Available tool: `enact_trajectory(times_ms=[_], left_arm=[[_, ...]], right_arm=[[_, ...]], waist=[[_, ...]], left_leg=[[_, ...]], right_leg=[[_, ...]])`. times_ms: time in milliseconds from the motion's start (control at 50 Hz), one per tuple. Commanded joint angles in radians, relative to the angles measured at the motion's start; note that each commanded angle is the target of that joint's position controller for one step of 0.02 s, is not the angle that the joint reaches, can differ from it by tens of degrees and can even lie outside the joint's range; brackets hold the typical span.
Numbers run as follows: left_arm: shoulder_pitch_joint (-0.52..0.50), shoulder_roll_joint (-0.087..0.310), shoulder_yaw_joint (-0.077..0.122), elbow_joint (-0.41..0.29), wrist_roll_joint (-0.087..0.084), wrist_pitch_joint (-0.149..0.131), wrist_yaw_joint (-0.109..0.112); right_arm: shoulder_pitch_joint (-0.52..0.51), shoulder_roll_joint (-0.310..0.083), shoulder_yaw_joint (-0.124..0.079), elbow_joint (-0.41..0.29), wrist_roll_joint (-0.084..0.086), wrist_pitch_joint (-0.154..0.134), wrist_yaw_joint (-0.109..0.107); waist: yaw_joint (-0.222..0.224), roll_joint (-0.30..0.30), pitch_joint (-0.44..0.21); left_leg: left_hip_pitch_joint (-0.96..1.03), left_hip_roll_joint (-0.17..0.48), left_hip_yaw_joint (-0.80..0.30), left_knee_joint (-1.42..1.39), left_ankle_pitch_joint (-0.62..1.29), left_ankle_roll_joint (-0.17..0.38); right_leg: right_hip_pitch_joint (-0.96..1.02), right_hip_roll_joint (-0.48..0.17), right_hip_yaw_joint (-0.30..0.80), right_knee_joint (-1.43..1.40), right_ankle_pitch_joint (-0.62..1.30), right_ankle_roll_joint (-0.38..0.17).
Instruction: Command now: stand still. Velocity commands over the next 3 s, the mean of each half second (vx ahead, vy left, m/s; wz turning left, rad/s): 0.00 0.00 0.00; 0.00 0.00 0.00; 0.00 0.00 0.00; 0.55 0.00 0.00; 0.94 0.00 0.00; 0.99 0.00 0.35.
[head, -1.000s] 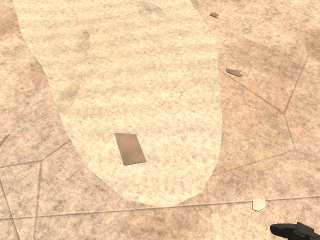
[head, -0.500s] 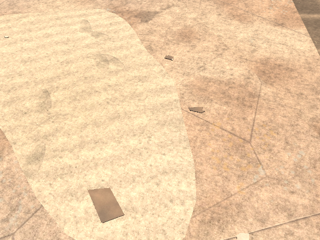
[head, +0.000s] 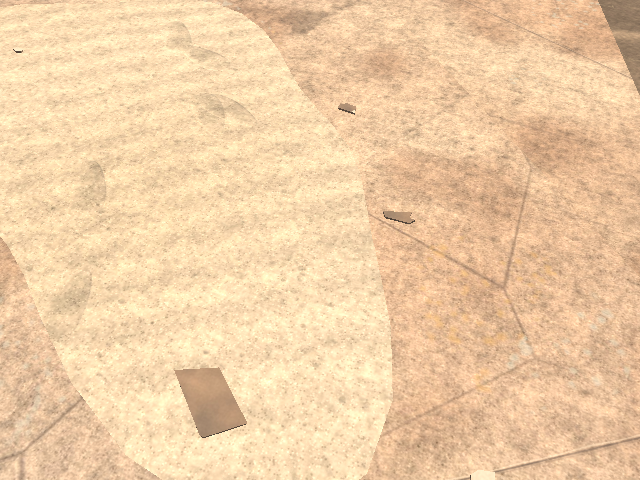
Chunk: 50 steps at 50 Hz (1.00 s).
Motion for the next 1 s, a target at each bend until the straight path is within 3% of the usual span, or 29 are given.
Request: enact_trajectory(times_ms=[20, 400, 1000], left_arm=[[0.038, 0.083, 0.013, -0.003, 0.000, -0.006, 0.004], [0.087, 0.031, 0.005, 0.077, 0.002, -0.006, 0.010], [0.136, -0.008, 0.002, 0.099, 0.002, -0.011, 0.013]], right_arm=[[0.040, -0.089, -0.013, -0.002, 0.000, -0.005, -0.005], [0.062, -0.045, -0.003, 0.075, 0.000, -0.005, -0.013], [0.108, -0.007, 0.002, 0.108, 0.001, -0.008, -0.019]], waist=[[-0.002, 0.000, 0.023], [0.000, -0.001, 0.044], [0.000, -0.005, 0.057]], left_leg=[[0.027, 0.088, -0.094, -0.066, 0.039, 0.028], [0.016, 0.083, -0.094, -0.067, 0.026, 0.029], [0.021, 0.082, -0.088, -0.052, 0.058, 0.026]], right_leg=[[-0.065, -0.102, 0.097, -0.086, 0.073, -0.034], [-0.062, -0.103, 0.088, -0.087, 0.065, -0.028], [-0.054, -0.106, 0.083, -0.085, 0.093, -0.028]])
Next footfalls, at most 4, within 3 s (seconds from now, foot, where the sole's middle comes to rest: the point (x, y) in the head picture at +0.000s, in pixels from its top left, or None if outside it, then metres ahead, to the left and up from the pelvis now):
1.82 left None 0.14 0.14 -0.78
2.28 right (346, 447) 0.60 -0.02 -0.78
2.76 left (287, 278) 1.06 0.12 -0.78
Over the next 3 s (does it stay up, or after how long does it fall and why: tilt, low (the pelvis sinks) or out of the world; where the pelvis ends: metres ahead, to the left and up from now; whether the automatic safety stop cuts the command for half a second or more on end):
stays up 1.08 0.09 -0.01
